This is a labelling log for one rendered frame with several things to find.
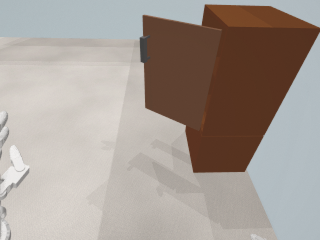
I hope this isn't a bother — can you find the handle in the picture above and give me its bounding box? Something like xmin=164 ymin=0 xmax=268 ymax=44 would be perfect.
xmin=139 ymin=35 xmax=151 ymax=63

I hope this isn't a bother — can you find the cupboard door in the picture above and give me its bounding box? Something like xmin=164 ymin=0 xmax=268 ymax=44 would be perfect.
xmin=142 ymin=14 xmax=222 ymax=131

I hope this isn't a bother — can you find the robot left forearm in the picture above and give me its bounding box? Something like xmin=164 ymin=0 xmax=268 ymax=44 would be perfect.
xmin=0 ymin=205 xmax=11 ymax=240

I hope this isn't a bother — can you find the robot left hand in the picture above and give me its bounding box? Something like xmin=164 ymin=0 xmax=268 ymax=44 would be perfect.
xmin=0 ymin=111 xmax=30 ymax=205

